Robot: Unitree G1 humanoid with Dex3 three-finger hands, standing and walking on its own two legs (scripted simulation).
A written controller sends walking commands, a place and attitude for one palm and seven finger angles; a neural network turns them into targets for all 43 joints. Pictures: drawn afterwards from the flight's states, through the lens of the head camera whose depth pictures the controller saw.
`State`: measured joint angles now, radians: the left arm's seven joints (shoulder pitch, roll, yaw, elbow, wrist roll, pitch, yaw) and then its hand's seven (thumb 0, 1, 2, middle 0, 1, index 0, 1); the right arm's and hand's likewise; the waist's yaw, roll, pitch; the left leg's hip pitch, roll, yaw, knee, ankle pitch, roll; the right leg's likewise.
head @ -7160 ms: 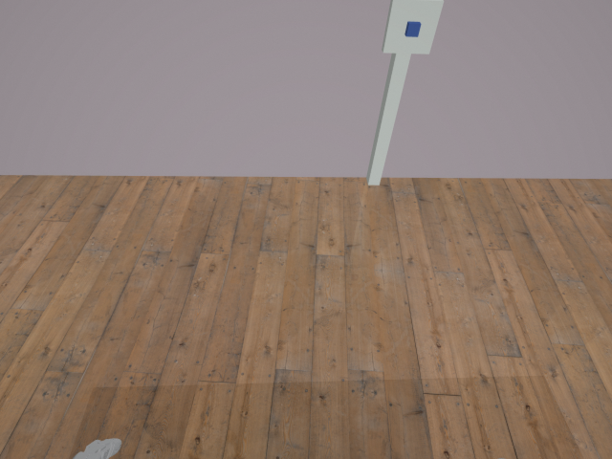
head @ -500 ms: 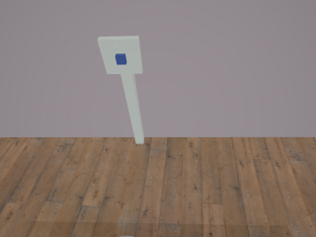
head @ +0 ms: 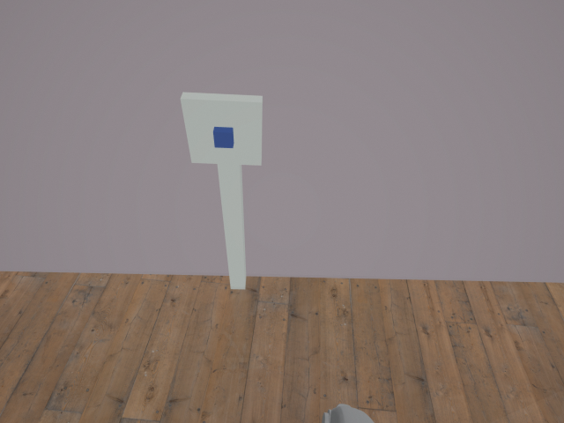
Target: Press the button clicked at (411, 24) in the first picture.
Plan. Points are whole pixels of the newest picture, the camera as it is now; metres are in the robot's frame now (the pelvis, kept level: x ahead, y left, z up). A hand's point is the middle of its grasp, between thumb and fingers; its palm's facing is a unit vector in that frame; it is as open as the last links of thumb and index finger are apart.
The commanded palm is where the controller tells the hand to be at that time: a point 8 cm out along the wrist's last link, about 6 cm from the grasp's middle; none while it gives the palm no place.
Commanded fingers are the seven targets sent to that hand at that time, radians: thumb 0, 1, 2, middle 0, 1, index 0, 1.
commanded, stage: take the last steps up to it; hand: left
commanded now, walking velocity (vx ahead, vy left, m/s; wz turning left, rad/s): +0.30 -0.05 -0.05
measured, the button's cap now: (223, 136) +0.72 +0.18 +0.00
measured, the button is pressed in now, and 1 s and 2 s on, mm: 0 0 0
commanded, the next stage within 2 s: come to a stop and stand still in 0.44 s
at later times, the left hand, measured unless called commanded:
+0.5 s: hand (215, 385) +0.22 +0.12 -0.17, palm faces +0.05 -0.97 -0.22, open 7.2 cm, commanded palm none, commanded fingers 0.00 0.90 0.90 -0.20 -0.30 -0.20 -0.30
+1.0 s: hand (203, 387) +0.22 +0.14 -0.18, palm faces +0.02 -0.97 -0.24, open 7.4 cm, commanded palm none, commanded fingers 0.00 0.90 0.90 -0.20 -0.30 -0.20 -0.30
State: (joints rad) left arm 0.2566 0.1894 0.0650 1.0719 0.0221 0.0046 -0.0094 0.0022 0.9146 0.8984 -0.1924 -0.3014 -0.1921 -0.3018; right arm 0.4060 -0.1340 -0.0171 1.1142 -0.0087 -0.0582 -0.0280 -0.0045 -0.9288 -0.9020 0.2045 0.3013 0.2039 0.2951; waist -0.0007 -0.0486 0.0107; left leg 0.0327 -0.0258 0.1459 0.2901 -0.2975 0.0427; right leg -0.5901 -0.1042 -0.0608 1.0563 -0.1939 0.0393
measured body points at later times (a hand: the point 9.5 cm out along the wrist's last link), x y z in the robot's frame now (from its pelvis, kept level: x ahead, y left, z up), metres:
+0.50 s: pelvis +0.18 -0.06 +0.00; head +0.18 -0.07 +0.45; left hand +0.22 +0.17 -0.15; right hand +0.20 -0.30 -0.16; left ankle +0.21 +0.08 -0.68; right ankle +0.21 -0.14 -0.74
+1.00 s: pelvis +0.19 -0.05 -0.01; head +0.22 -0.05 +0.44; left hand +0.22 +0.20 -0.16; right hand +0.27 -0.28 -0.16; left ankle +0.29 +0.07 -0.74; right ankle +0.15 -0.18 -0.70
